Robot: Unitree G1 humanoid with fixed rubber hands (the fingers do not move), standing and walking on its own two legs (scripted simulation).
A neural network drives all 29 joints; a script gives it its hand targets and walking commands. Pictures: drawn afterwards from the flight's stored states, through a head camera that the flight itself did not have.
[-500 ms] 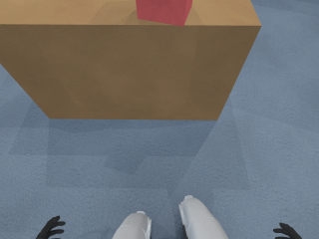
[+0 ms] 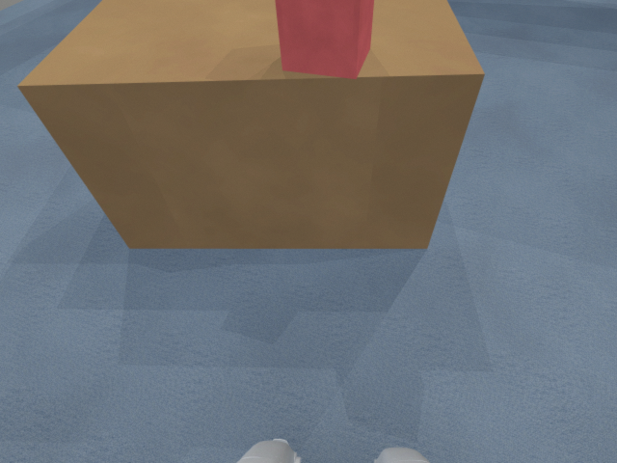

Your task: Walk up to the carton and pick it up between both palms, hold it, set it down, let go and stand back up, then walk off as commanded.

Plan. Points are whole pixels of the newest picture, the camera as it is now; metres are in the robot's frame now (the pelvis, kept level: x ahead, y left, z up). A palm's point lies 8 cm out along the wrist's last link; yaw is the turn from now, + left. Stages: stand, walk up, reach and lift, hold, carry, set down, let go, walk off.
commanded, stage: walk off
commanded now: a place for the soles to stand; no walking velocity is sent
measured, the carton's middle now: out of the picture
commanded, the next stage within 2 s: stand in 1.22 s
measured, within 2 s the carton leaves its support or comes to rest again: neither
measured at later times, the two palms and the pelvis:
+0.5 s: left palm out of the picture +0.08 +0.30 -0.10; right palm out of the picture +0.08 -0.30 -0.10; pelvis +0.02 +0.00 +0.01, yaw +0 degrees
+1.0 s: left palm (134, 432) +0.18 +0.27 -0.09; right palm (548, 437) +0.17 -0.28 -0.09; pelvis +0.06 +0.00 +0.02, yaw -1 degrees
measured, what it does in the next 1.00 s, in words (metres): shifts its weight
